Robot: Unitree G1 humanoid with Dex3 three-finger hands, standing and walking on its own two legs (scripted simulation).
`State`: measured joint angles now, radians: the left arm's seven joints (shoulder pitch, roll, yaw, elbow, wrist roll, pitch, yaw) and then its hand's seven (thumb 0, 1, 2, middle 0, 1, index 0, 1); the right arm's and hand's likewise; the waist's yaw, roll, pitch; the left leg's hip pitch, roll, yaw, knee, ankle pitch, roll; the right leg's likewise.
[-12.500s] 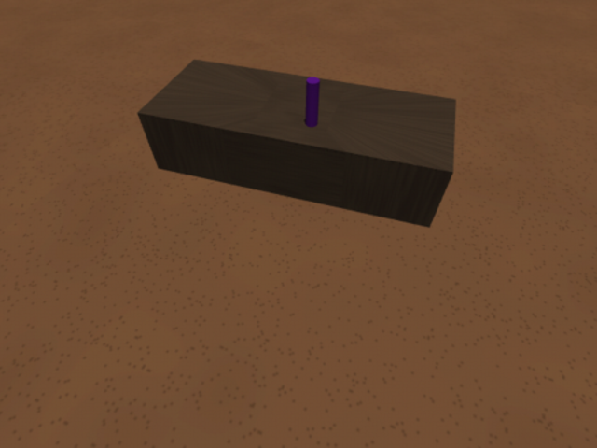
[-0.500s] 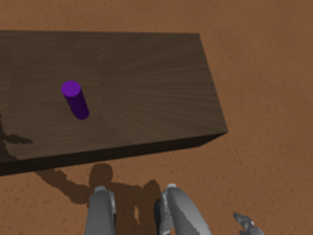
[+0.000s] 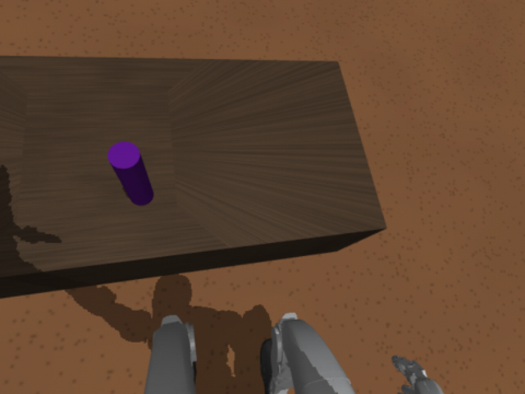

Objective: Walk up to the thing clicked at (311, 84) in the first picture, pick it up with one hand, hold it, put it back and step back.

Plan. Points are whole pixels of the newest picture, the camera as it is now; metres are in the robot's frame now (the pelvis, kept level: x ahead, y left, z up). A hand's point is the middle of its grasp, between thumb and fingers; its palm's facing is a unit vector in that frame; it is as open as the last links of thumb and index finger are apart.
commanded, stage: go down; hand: left
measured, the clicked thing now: (134, 177) +0.51 +0.19 -0.23
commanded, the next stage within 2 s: none
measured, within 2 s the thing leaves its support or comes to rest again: neither
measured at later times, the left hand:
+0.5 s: hand out of the picture +0.44 +0.39 +0.04, palm faces +0.16 -0.99 +0.00, open 17.1 cm
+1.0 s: hand out of the picture +0.44 +0.39 +0.06, palm faces +0.18 -0.98 +0.01, open 17.1 cm
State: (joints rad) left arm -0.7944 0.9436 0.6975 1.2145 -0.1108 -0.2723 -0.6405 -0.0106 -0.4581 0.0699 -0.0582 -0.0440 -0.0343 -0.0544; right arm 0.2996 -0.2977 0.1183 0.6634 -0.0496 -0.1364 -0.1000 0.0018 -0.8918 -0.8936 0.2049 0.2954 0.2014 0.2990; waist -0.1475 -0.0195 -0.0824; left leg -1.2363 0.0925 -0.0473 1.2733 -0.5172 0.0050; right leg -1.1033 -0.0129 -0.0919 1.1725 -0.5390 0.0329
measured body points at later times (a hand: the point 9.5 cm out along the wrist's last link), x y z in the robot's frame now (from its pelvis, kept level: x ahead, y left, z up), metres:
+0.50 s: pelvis -0.01 +0.00 -0.01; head +0.18 +0.07 +0.40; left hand +0.42 +0.44 +0.05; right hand +0.06 -0.27 -0.10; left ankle +0.03 +0.11 -0.63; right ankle +0.00 -0.15 -0.63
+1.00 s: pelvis -0.01 +0.00 -0.01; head +0.18 +0.07 +0.40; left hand +0.43 +0.45 +0.06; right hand +0.05 -0.27 -0.10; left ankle +0.03 +0.11 -0.63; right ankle +0.00 -0.15 -0.63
